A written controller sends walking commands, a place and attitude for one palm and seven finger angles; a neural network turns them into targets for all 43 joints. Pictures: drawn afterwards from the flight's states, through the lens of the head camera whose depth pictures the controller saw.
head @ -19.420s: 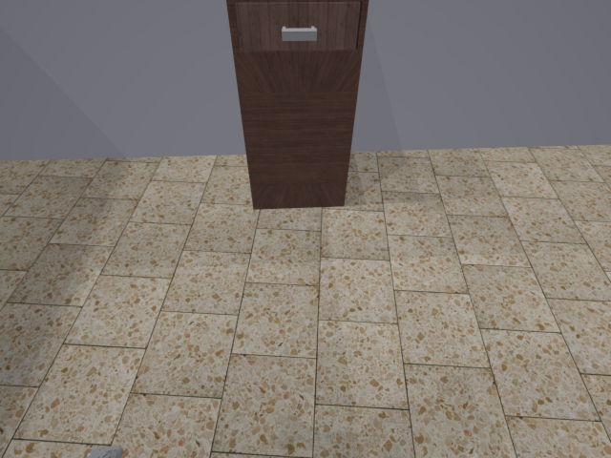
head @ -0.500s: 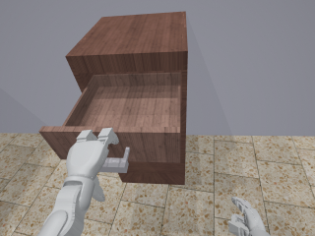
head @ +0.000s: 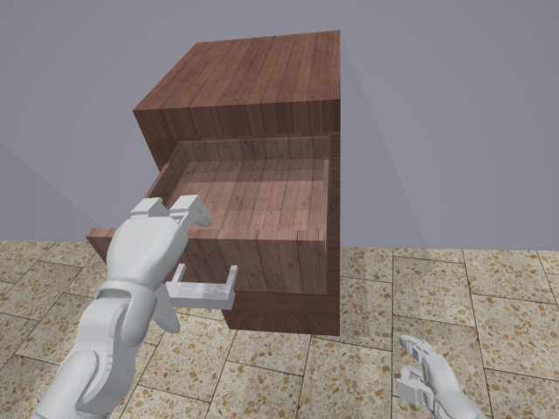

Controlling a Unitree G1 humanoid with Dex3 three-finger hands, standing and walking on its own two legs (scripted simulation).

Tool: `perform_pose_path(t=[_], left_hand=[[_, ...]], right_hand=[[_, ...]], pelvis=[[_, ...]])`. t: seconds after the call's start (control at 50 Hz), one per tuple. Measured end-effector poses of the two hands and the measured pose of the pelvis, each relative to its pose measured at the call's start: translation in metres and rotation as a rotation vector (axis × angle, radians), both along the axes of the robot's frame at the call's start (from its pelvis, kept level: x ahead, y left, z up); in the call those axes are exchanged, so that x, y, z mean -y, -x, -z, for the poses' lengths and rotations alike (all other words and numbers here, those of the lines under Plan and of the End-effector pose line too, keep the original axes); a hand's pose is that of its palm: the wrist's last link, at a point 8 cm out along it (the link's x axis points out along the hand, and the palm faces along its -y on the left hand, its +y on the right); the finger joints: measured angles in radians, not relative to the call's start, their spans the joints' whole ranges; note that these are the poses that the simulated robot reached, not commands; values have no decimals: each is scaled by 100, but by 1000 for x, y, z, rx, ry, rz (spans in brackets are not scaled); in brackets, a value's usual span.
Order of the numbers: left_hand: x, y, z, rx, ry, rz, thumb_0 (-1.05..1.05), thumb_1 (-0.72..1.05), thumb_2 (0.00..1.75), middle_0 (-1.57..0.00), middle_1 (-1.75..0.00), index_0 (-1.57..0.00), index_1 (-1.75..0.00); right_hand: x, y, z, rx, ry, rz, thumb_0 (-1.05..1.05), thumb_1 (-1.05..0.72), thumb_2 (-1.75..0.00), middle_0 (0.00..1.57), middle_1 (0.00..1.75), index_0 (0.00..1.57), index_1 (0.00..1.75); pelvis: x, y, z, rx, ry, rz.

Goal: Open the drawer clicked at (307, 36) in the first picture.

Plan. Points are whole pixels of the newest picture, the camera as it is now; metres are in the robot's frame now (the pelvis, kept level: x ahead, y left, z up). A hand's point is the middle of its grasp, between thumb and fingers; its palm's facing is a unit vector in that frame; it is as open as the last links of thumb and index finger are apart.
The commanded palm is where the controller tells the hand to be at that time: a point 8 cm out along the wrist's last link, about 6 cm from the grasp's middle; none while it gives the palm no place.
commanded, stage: lift the hand off the handle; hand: left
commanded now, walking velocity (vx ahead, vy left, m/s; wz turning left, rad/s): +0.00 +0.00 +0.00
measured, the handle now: (202, 282) +0.30 +0.19 +0.04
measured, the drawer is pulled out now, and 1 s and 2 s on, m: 0.30 0.30 0.30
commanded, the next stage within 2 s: draw the hand back to the body in 0.38 s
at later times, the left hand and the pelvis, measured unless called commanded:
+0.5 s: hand (169, 236) +0.27 +0.18 +0.18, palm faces +0.18 -0.10 -0.98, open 13.9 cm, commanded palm +0.23 +0.19 +0.24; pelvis -0.01 +0.00 +0.00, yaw +0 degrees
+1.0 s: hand (131, 261) +0.24 +0.22 +0.17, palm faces +0.17 -0.08 -0.98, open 13.9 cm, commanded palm +0.19 +0.23 +0.23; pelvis -0.01 +0.01 +0.00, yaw +0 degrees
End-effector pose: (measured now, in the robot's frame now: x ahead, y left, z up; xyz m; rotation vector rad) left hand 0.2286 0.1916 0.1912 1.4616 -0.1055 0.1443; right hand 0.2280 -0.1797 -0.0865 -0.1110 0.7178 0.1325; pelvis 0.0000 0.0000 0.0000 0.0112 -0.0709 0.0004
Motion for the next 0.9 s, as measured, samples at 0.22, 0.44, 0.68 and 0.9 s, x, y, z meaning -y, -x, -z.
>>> perform_pose_path(t=[0.22,0.44,0.68,0.9], left_hand=[[1,-5,-31,48,-21,26,0,-50,30,-33,-120,-32,-120],[3,-12,-45,47,-10,17,0,-50,30,-32,-120,-32,-120],[-7,-8,-35,26,-13,23,0,-50,30,-33,-120,-32,-120],[-31,12,-31,-1,-11,-34,0,-50,30,-32,-120,-32,-120]], right_hand=[[7,5,1,7,1,5,1,-90,-90,20,30,19,30],[6,8,-2,19,-26,12,1,-91,-90,20,30,19,30],[8,15,2,-1,-4,16,1,-90,-90,20,30,19,30],[6,10,4,-2,16,6,1,-91,-90,20,30,19,30]], pelvis=[[1,5,0,4,-1,-3],[0,11,0,2,-5,5],[-1,10,1,-2,-3,6],[-5,7,1,-4,0,-5]])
